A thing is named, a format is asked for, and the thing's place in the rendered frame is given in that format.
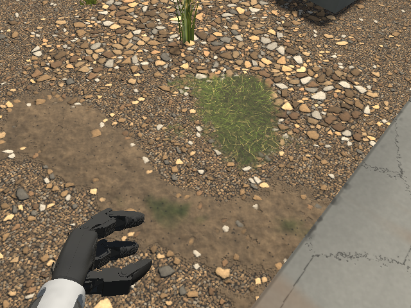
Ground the left robot hand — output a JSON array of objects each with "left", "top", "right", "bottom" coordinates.
[{"left": 51, "top": 208, "right": 152, "bottom": 297}]

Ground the robot left forearm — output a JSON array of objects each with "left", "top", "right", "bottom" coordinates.
[{"left": 28, "top": 278, "right": 85, "bottom": 308}]

